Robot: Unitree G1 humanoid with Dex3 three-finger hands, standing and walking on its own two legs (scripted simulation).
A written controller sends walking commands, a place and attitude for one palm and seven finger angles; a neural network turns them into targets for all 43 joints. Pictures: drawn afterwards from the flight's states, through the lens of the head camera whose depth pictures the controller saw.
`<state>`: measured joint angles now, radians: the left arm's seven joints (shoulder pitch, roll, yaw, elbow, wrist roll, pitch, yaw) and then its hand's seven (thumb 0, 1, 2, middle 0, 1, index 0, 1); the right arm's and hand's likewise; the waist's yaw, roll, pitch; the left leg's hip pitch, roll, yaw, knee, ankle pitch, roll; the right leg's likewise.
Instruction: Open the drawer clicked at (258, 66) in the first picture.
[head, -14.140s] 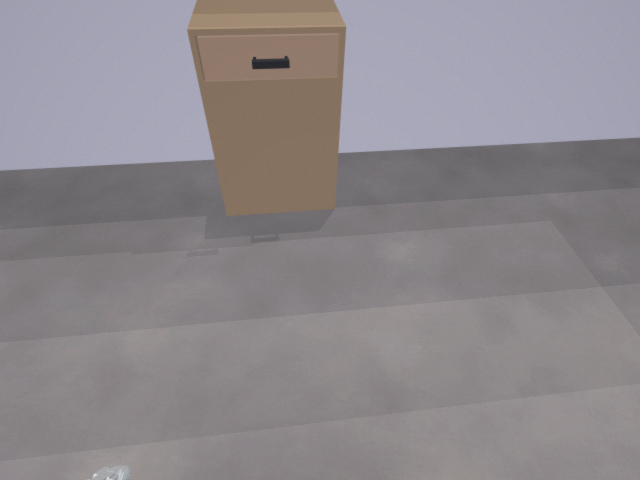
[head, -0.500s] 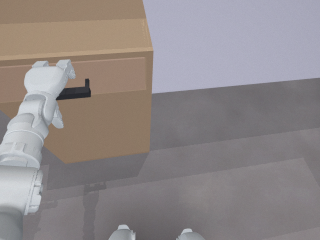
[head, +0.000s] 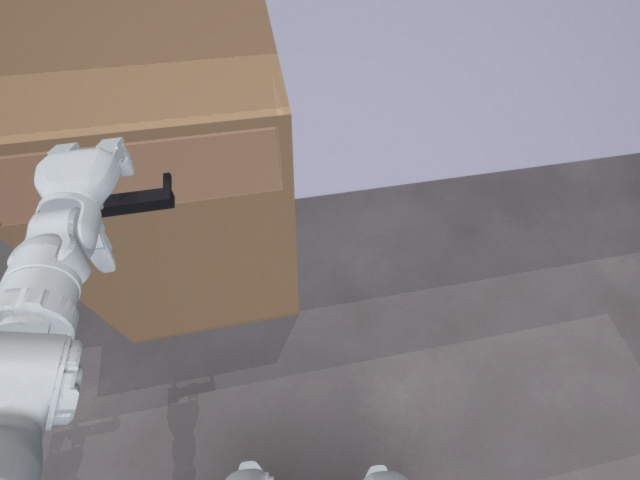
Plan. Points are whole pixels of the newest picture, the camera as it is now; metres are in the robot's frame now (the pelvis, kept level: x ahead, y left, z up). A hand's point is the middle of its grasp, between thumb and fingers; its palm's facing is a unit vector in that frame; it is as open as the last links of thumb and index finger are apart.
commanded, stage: move the hooked fingers above the handle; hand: left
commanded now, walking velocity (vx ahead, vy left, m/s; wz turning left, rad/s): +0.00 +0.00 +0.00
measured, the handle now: (131, 192) +0.54 +0.27 -0.02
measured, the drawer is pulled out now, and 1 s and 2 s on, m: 0.00 0.00 0.00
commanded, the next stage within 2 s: lower the fingers behind the handle in 0.92 s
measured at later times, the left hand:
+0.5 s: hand (106, 195) +0.48 +0.26 +0.04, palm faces -0.12 -0.04 -0.99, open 13.7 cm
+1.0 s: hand (113, 198) +0.49 +0.26 +0.03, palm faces -0.06 -0.04 -1.00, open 13.5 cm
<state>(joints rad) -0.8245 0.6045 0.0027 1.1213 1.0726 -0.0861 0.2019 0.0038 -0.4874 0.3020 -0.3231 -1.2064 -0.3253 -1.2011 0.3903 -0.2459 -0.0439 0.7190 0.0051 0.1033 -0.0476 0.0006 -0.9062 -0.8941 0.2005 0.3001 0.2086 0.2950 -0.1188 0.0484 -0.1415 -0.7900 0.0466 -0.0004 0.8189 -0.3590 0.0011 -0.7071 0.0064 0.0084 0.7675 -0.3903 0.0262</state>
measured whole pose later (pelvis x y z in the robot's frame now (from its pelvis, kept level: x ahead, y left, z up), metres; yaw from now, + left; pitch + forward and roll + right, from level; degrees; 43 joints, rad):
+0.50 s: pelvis +0.00 +0.00 +0.00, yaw -1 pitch +19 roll -2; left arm -0.84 0.59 0.05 1.14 1.08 -0.03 0.22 0.00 -0.49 0.30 -0.33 -1.21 -0.34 -1.21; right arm 0.34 -0.24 -0.02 0.70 0.01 0.12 -0.05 0.00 -0.91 -0.89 0.20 0.30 0.21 0.29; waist -0.14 0.05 -0.15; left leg -0.78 0.05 0.01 0.81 -0.36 0.00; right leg -0.71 0.01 0.02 0.77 -0.39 0.03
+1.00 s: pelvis +0.00 +0.01 -0.01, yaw +0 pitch +20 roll -3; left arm -0.85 0.56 0.03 1.13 1.10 -0.03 0.30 0.00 -0.49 0.30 -0.35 -1.22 -0.38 -1.23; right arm 0.35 -0.25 -0.04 0.74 -0.01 0.11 -0.03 0.00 -0.91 -0.89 0.20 0.30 0.21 0.29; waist -0.14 0.05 -0.15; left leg -0.84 0.05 -0.01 0.86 -0.38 0.01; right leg -0.74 0.01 0.00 0.79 -0.40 0.03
